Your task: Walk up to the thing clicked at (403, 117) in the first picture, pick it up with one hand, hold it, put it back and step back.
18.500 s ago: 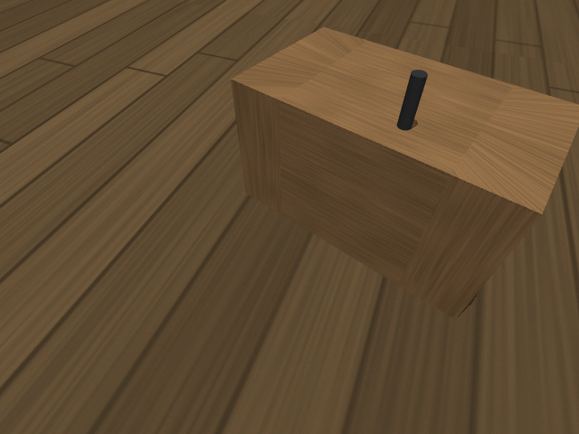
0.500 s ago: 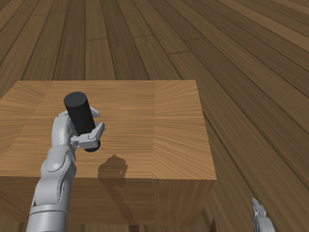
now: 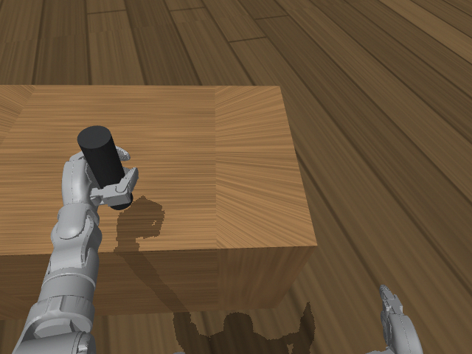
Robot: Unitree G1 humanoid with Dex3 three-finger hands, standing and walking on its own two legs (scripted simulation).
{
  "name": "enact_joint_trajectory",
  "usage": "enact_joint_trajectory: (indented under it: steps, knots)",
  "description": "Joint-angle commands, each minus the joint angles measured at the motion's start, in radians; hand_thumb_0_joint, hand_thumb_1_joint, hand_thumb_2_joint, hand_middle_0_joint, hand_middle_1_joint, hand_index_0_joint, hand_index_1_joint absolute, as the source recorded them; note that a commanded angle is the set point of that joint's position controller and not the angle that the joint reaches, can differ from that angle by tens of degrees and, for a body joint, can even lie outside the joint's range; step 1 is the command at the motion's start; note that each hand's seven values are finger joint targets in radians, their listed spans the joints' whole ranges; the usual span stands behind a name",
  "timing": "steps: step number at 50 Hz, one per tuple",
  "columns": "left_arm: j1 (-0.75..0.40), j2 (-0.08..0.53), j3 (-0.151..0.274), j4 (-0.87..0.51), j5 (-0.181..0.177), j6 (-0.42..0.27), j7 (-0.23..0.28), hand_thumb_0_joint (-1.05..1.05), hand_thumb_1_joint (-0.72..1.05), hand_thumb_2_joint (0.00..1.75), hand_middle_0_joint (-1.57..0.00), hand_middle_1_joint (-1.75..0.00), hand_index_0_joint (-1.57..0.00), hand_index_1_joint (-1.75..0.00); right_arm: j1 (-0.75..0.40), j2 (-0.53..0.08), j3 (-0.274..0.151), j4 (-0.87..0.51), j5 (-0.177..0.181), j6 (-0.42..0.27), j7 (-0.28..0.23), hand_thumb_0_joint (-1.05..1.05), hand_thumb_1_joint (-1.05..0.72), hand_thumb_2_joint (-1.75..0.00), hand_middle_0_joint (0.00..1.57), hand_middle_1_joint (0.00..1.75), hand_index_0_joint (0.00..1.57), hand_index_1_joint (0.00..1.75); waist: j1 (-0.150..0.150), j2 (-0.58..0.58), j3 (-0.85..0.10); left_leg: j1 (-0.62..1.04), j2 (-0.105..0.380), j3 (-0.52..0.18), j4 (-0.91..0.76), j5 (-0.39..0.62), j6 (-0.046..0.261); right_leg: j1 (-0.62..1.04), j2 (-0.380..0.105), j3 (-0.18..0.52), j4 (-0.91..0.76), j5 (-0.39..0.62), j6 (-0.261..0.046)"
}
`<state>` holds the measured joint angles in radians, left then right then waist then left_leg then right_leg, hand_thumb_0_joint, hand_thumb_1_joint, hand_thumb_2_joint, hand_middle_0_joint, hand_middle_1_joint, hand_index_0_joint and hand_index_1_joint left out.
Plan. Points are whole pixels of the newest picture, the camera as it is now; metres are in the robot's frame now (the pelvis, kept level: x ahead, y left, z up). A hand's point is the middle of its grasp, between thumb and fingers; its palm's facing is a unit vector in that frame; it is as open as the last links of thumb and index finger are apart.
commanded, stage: crouch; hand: left
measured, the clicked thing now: (109, 172) +0.40 +0.21 +0.08
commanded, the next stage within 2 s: lower in 0.50 s
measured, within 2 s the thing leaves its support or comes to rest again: rests again in 1.48 s
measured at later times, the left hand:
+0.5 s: hand (121, 174) +0.44 +0.22 +0.02, palm faces +0.18 -0.98 +0.01, open 6.1 cm
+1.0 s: hand (125, 185) +0.45 +0.23 -0.04, palm faces +0.20 -0.98 +0.01, open 6.1 cm
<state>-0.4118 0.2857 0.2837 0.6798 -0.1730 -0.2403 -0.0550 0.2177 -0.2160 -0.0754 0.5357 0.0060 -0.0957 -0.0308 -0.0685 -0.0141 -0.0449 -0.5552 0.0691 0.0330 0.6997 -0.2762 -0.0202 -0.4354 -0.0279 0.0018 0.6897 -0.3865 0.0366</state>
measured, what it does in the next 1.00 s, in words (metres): lowers itself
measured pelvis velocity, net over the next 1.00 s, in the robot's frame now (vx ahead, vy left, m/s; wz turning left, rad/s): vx -0.01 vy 0.02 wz -0.02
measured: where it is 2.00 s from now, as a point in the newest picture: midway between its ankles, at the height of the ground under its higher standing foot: outside the picture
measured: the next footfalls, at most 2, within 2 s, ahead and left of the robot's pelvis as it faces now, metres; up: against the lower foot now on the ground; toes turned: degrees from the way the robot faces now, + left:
none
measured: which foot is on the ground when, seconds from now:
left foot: down 0.00-1.00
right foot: down 0.00-1.00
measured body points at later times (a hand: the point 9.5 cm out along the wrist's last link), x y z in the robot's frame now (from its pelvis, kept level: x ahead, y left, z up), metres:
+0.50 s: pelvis +0.00 +0.01 -0.03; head +0.08 +0.04 +0.41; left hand +0.42 +0.27 +0.02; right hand +0.15 -0.25 -0.06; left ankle +0.04 +0.13 -0.72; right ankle -0.03 -0.14 -0.72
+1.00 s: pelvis -0.01 +0.02 -0.06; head +0.11 +0.06 +0.37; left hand +0.44 +0.28 -0.04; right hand +0.14 -0.24 -0.06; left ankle +0.04 +0.13 -0.72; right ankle -0.03 -0.14 -0.72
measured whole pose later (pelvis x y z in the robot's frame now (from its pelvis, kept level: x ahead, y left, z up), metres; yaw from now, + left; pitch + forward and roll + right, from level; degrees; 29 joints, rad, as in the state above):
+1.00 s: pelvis -0.01 +0.02 -0.06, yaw -1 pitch +20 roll -4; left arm -0.64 0.42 0.41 1.02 -0.09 -0.48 -0.05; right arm 0.37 -0.23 -0.02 0.05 -0.06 -0.01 0.05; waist -0.18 -0.03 -0.11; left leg -1.03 0.09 -0.01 1.08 -0.41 0.00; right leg -0.87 0.00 -0.01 1.03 -0.51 0.05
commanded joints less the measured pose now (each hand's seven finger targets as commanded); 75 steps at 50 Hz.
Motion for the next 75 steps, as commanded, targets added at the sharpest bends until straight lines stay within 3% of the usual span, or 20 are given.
enact_joint_trajectory:
  steps: [1,2,5,6,8,9,11,17,18,22,23,24,26,37,43,48,57,63,70,75]
  knots:
    - [-0.424,0.211,0.038,-0.183,-0.003,-0.124,-0.005,0.00,0.50,1.33,-1.38,-1.47,-1.40,-1.46,-0.033,-0.145,-0.058,-0.211,0.000,-0.041,-0.003,0.00,0.55,-0.05,0.05,0.05,0.05,0.05,-0.012,0.062,-0.381,0.297,-0.024,-0.017,0.001,0.232,0.032,-0.064,0.034,-0.037,-0.049,0.297,-0.027]
    - [-0.416,0.244,0.067,-0.151,-0.003,-0.131,-0.002,0.00,0.50,1.32,-1.38,-1.46,-1.39,-1.45,-0.020,-0.168,-0.082,-0.191,0.000,-0.035,-0.003,0.00,0.54,-0.05,0.05,0.05,0.05,0.05,-0.014,0.058,-0.369,0.268,-0.026,-0.016,0.014,0.224,0.034,-0.085,0.033,-0.033,-0.043,0.295,-0.026]
    - [-0.476,0.208,0.025,-0.151,0.004,-0.159,-0.010,0.00,0.48,1.31,-1.39,-1.47,-1.41,-1.46,0.007,-0.129,-0.043,-0.259,-0.004,-0.036,0.009,0.00,0.54,-0.05,0.05,0.05,0.05,0.05,-0.031,0.078,-0.415,0.277,-0.021,-0.020,0.033,0.213,0.034,-0.115,0.037,-0.036,-0.018,0.279,-0.029]
    - [-0.477,0.257,0.070,-0.132,0.003,-0.167,-0.004,0.00,0.50,1.30,-1.39,-1.46,-1.41,-1.45,0.007,-0.150,-0.063,-0.257,-0.004,-0.034,0.009,0.00,0.54,-0.05,0.05,0.05,0.05,0.05,-0.021,0.091,-0.383,0.250,-0.020,-0.022,0.035,0.192,0.030,-0.134,0.040,-0.038,-0.011,0.253,-0.031]
    - [-0.490,0.229,0.044,-0.112,0.004,-0.182,-0.010,0.00,0.53,1.33,-1.41,-1.47,-1.42,-1.47,0.006,-0.122,-0.029,-0.323,-0.005,-0.038,0.016,0.00,0.54,-0.05,0.05,0.05,0.05,0.05,-0.036,0.072,-0.413,0.234,-0.020,-0.023,0.058,0.188,0.034,-0.137,0.038,-0.035,0.001,0.258,-0.029]
    - [-0.491,0.271,0.080,-0.100,0.004,-0.188,-0.004,0.00,0.52,1.33,-1.42,-1.48,-1.43,-1.48,0.013,-0.162,-0.060,-0.352,-0.006,-0.039,0.013,0.00,0.54,-0.05,0.05,0.05,0.05,0.05,-0.041,0.063,-0.413,0.228,-0.017,-0.026,0.060,0.179,0.034,-0.141,0.041,-0.038,0.010,0.250,-0.029]
    - [-0.519,0.246,0.042,-0.107,0.008,-0.199,-0.013,0.00,0.51,1.32,-1.40,-1.47,-1.41,-1.46,0.050,-0.132,-0.031,-0.358,-0.008,-0.031,0.020,0.00,0.54,-0.05,0.05,0.05,0.05,0.05,-0.043,0.102,-0.440,0.244,-0.019,-0.024,0.079,0.213,0.033,-0.158,0.041,-0.035,0.026,0.274,-0.030]
    - [-0.533,0.311,0.105,-0.058,0.012,-0.217,-0.006,0.00,0.48,1.31,-1.40,-1.46,-1.41,-1.46,0.091,-0.175,-0.074,-0.418,-0.020,-0.024,0.023,0.00,0.53,-0.05,0.05,0.05,0.05,0.05,-0.048,0.122,-0.480,0.222,-0.011,-0.036,0.118,0.228,0.032,-0.194,0.046,-0.041,0.066,0.268,-0.033]
    - [-0.528,0.266,0.071,-0.052,0.019,-0.217,-0.006,0.00,0.51,1.30,-1.38,-1.44,-1.40,-1.44,0.080,-0.157,-0.054,-0.450,-0.020,-0.023,0.028,0.00,0.54,-0.05,0.05,0.05,0.05,0.05,-0.048,0.104,-0.479,0.213,-0.010,-0.039,0.119,0.230,0.032,-0.194,0.047,-0.043,0.073,0.269,-0.034]
    - [-0.561,0.267,0.065,-0.037,0.028,-0.227,-0.006,0.00,0.48,1.30,-1.38,-1.44,-1.40,-1.44,0.089,-0.142,-0.038,-0.474,-0.023,-0.017,0.035,0.00,0.53,-0.05,0.05,0.05,0.05,0.05,-0.053,0.124,-0.481,0.201,-0.004,-0.047,0.135,0.227,0.028,-0.231,0.052,-0.048,0.096,0.247,-0.038]
    - [-0.545,0.288,0.093,-0.007,0.026,-0.225,-0.003,0.00,0.48,1.31,-1.40,-1.45,-1.41,-1.45,0.089,-0.173,-0.072,-0.479,-0.025,-0.016,0.032,0.00,0.53,-0.05,0.05,0.05,0.05,0.05,-0.053,0.111,-0.481,0.193,-0.001,-0.051,0.141,0.239,0.027,-0.237,0.055,-0.051,0.102,0.251,-0.037]
    - [-0.567,0.275,0.078,-0.021,0.029,-0.228,-0.004,0.00,0.48,1.31,-1.38,-1.44,-1.40,-1.44,0.079,-0.135,-0.030,-0.495,-0.026,-0.015,0.037,0.00,0.53,-0.05,0.05,0.05,0.05,0.05,-0.047,0.117,-0.470,0.168,-0.005,-0.048,0.143,0.224,0.027,-0.229,0.054,-0.048,0.104,0.249,-0.037]
    - [-0.565,0.321,0.114,0.001,0.026,-0.234,0.002,0.00,0.49,1.32,-1.39,-1.45,-1.40,-1.45,0.114,-0.159,-0.049,-0.514,-0.025,-0.004,0.036,0.00,0.53,-0.05,0.05,0.05,0.05,0.05,-0.054,0.096,-0.478,0.140,-0.009,-0.043,0.154,0.201,0.034,-0.218,0.052,-0.043,0.108,0.250,-0.033]
    - [-0.576,0.309,0.122,0.109,0.049,-0.256,-0.014,0.00,0.46,1.27,-1.35,-1.41,-1.36,-1.41,0.150,-0.144,-0.034,-0.573,-0.039,0.024,0.058,0.00,0.53,-0.05,0.05,0.05,0.05,0.05,-0.087,0.109,-0.452,0.049,-0.008,-0.047,0.220,0.186,0.040,-0.323,0.055,-0.036,0.161,0.239,-0.032]
    - [-0.669,0.361,0.134,0.061,0.065,-0.311,-0.004,0.00,0.44,1.25,-1.31,-1.39,-1.32,-1.39,0.133,-0.167,-0.050,-0.648,-0.050,0.027,0.060,0.00,0.53,-0.05,0.05,0.05,0.05,0.05,-0.096,0.177,-0.555,0.071,-0.002,-0.067,0.247,0.141,0.026,-0.372,0.061,-0.048,0.212,0.166,-0.045]
    - [-0.676,0.381,0.149,0.084,0.072,-0.329,-0.002,0.00,0.45,1.26,-1.33,-1.40,-1.34,-1.40,0.192,-0.170,-0.046,-0.655,-0.056,0.035,0.059,0.00,0.52,-0.06,0.05,0.05,0.05,0.05,-0.120,0.201,-0.594,0.067,0.004,-0.082,0.286,0.197,0.022,-0.409,0.066,-0.057,0.253,0.191,-0.048]
    - [-0.650,0.378,0.157,0.169,0.087,-0.336,-0.001,0.00,0.49,1.30,-1.40,-1.45,-1.41,-1.45,0.183,-0.166,-0.033,-0.665,-0.062,0.044,0.070,0.00,0.52,-0.05,0.05,0.05,0.05,0.05,-0.121,0.231,-0.535,-0.045,0.002,-0.084,0.317,0.091,0.021,-0.489,0.069,-0.059,0.292,0.108,-0.053]
    - [-0.670,0.415,0.176,0.147,0.082,-0.350,-0.002,0.00,0.50,1.31,-1.39,-1.46,-1.41,-1.46,0.164,-0.199,-0.060,-0.753,-0.056,0.042,0.064,0.00,0.53,-0.05,0.05,0.05,0.05,0.05,-0.143,0.197,-0.604,-0.060,0.000,-0.085,0.340,0.064,0.028,-0.476,0.074,-0.057,0.313,0.108,-0.049]
    - [-0.647,0.431,0.187,0.138,0.083,-0.353,-0.019,0.00,0.51,1.29,-1.35,-1.41,-1.36,-1.41,0.234,-0.186,-0.045,-0.713,-0.061,0.053,0.064,0.00,0.52,-0.06,0.05,0.05,0.05,0.05,-0.146,0.242,-0.636,-0.042,0.000,-0.085,0.398,0.213,0.030,-0.495,0.074,-0.053,0.348,0.216,-0.043]
    - [-0.621,0.411,0.182,0.164,0.083,-0.349,-0.026,0.00,0.49,1.32,-1.38,-1.44,-1.39,-1.45,0.195,-0.166,-0.017,-0.772,-0.056,0.053,0.071,0.00,0.52,-0.06,0.05,0.05,0.05,0.05,-0.141,0.228,-0.593,-0.095,-0.005,-0.078,0.403,0.165,0.033,-0.497,0.072,-0.047,0.350,0.193,-0.043]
